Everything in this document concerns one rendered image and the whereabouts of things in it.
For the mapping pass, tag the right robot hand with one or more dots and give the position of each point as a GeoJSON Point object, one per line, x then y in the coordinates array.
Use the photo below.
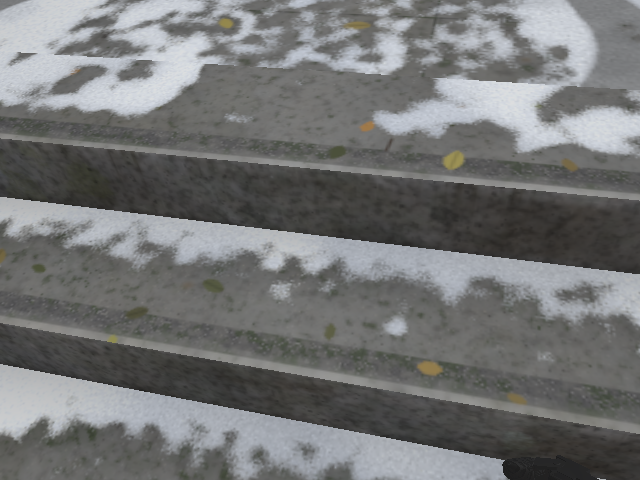
{"type": "Point", "coordinates": [561, 468]}

